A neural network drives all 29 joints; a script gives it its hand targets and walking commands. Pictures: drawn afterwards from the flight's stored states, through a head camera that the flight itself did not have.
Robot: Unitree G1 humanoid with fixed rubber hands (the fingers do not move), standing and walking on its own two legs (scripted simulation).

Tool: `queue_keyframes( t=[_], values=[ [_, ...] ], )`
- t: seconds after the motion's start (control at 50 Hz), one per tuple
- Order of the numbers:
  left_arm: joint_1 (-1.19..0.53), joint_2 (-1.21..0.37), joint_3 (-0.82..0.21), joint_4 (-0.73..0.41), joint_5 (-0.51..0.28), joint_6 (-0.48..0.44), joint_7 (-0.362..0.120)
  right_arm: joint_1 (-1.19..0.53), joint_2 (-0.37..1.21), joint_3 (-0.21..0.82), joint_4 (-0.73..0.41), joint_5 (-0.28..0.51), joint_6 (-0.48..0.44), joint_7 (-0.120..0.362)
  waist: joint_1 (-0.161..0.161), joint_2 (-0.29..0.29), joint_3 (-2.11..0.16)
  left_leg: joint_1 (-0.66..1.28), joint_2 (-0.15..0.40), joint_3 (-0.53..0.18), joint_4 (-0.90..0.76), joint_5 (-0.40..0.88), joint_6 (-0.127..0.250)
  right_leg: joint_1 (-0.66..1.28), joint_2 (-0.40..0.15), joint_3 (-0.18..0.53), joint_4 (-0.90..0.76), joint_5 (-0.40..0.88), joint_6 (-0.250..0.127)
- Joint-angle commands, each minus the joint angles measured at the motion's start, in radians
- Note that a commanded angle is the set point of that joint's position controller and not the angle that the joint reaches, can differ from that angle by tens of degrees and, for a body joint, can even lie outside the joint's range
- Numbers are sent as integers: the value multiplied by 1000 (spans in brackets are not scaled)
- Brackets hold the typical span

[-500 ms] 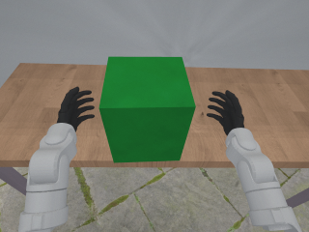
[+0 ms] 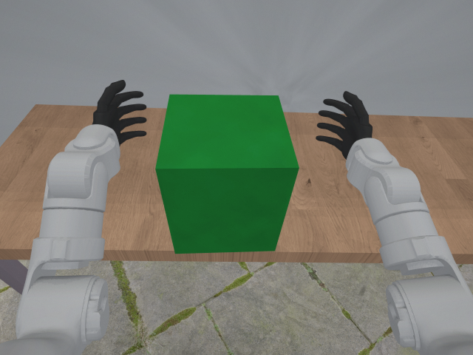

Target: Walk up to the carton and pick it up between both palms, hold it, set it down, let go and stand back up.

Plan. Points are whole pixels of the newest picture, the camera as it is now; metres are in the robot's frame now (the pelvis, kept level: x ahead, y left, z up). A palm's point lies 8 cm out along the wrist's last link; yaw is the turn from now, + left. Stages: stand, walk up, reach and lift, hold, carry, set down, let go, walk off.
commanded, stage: reach and lift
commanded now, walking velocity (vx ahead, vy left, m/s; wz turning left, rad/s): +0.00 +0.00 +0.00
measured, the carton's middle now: (225, 177) +0.44 +0.04 +0.06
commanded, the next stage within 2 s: none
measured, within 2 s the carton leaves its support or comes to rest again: neither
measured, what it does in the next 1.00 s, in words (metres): stands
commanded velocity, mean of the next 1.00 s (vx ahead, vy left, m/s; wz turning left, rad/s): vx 0.00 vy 0.00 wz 0.00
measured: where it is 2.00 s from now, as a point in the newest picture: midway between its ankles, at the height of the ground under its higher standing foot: outside the picture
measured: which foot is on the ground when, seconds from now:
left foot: down 0.00-1.00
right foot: down 0.00-1.00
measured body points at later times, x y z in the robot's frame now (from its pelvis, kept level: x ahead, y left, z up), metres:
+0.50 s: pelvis +0.01 +0.00 +0.00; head +0.01 +0.01 +0.45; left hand +0.45 +0.22 +0.25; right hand +0.47 -0.16 +0.24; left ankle +0.00 +0.12 -0.75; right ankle +0.00 -0.11 -0.75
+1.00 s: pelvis +0.00 +0.00 +0.00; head +0.03 +0.01 +0.45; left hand +0.45 +0.21 +0.15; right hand +0.47 -0.14 +0.15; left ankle +0.00 +0.12 -0.75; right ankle +0.00 -0.11 -0.75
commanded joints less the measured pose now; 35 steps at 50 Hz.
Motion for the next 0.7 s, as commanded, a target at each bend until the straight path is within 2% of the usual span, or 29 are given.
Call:
queue_keyframes(
  t=[0.0,0.04,0.08,0.14,0.16,0.2,0.22,0.26,0.3,0.32,0.36,0.4,0.48,0.5,0.52,0.54,0.56,0.58,0.62,0.68],
  values=[
    [-443,167,9,-27,-12,-76,2,-488,-144,-43,-67,19,-48,20,10,18,-453,186,-47,-50,12,275,4,118,36,31,5,329,48],
    [-511,181,11,19,-21,-85,-6,-563,-165,-35,-49,31,-50,23,11,11,-481,183,-46,-56,12,298,5,138,37,30,9,371,52],
    [-540,192,8,78,-15,-92,-9,-588,-176,-24,32,33,-55,26,14,6,-429,181,-51,-60,12,307,0,134,34,28,3,382,51],
    [-640,205,-14,83,-17,-114,-4,-653,-189,-36,88,33,-64,28,1,27,-468,185,-47,-57,12,310,-11,120,40,21,-3,365,48],
    [-628,198,-23,96,-20,-116,-1,-654,-191,-37,96,35,-65,31,-1,53,-473,202,-44,-59,20,333,-15,121,40,19,-2,375,42],
    [-683,209,-27,59,-31,-123,4,-704,-200,-45,76,34,-72,31,-3,62,-542,234,-46,-56,33,375,-22,110,47,14,2,416,44],
    [-667,198,-40,110,-39,-122,1,-704,-200,-32,109,37,-74,34,-3,52,-553,242,-48,-61,49,396,-21,111,49,10,3,430,42],
    [-712,203,-48,132,-39,-124,5,-746,-218,-35,147,46,-72,38,-6,77,-554,246,-45,-65,52,385,-29,82,49,4,-5,411,42],
    [-726,211,-54,243,-44,-129,-1,-771,-211,-16,235,38,-68,45,3,28,-480,200,-45,-66,31,320,-15,76,43,12,-20,351,41],
    [-747,210,-67,303,-44,-136,-5,-797,-198,-7,280,45,-66,51,6,24,-446,174,-44,-69,21,296,-5,72,40,15,-17,338,42],
    [-764,215,-66,330,-41,-170,0,-818,-204,2,304,41,-77,58,16,27,-480,163,-43,-69,20,300,1,98,35,25,-9,357,44],
    [-800,216,-65,281,-50,-195,7,-840,-205,-4,278,47,-94,58,20,32,-585,202,-44,-66,41,380,-11,119,43,15,0,415,48],
    [-758,200,-59,394,-18,-216,-4,-814,-185,15,384,39,-103,59,14,27,-501,178,-45,-70,36,384,-17,127,40,19,-7,420,47],
    [-749,196,-66,414,-18,-227,-11,-800,-170,20,402,43,-108,58,24,35,-491,165,-43,-67,32,382,-15,132,39,25,-8,421,48],
    [-734,187,-74,439,-7,-240,-15,-787,-160,18,429,33,-114,56,11,33,-475,154,-44,-63,30,378,-15,144,37,19,-9,420,49],
    [-702,177,-70,474,-6,-256,-21,-767,-149,18,430,22,-123,56,14,13,-456,151,-41,-67,31,371,-8,144,35,25,-11,416,52],
    [-694,171,-67,471,4,-272,-25,-752,-142,28,426,19,-134,52,20,17,-454,148,-44,-63,24,386,-9,154,36,23,-17,425,49],
    [-696,171,-64,411,6,-294,-25,-741,-140,10,371,11,-152,51,18,29,-510,176,-46,-63,31,410,-17,161,38,17,-7,439,50],
    [-671,162,-50,394,20,-313,-22,-728,-131,-3,345,-3,-178,46,23,31,-522,198,-47,-63,48,475,-31,163,49,8,-3,471,47],
    [-633,144,-36,343,40,-350,-25,-671,-108,-20,299,-37,-202,41,9,28,-510,213,-52,-56,48,451,-34,156,49,3,-11,436,49]
  ],
)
